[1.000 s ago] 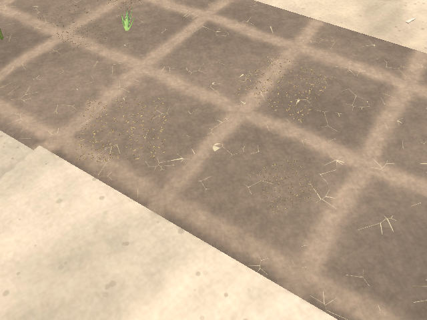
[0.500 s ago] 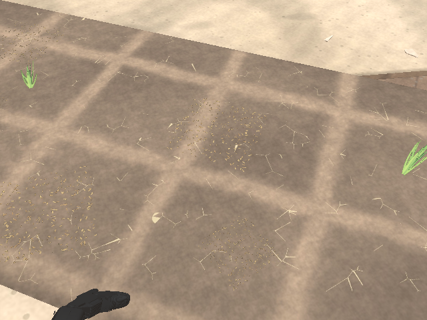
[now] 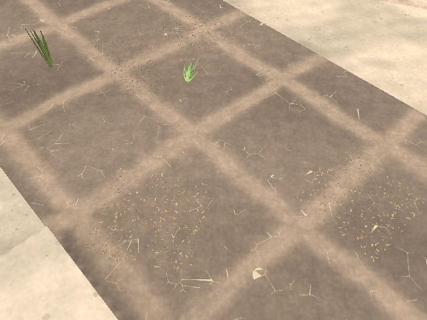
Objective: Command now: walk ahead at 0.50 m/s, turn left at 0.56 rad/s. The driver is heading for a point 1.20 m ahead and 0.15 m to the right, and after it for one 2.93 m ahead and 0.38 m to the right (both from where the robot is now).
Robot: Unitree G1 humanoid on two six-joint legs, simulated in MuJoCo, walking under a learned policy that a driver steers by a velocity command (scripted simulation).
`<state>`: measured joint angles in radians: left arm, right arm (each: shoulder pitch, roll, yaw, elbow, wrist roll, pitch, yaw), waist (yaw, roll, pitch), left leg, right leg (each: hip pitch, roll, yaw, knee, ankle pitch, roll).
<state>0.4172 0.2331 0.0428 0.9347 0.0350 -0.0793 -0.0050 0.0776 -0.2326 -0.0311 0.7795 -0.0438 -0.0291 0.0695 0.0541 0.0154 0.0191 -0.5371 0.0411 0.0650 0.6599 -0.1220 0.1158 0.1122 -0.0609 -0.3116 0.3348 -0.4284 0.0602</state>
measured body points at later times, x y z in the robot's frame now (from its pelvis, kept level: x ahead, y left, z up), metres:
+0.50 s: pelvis +0.30 +0.01 -0.03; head +0.33 +0.01 +0.42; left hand +0.53 +0.22 -0.12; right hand +0.24 -0.24 -0.17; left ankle +0.12 +0.09 -0.72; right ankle +0.48 -0.10 -0.75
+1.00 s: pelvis +0.61 -0.01 -0.08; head +0.63 +0.00 +0.37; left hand +0.73 +0.26 -0.20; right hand +0.76 -0.30 -0.13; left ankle +0.75 +0.07 -0.80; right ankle +0.48 -0.09 -0.80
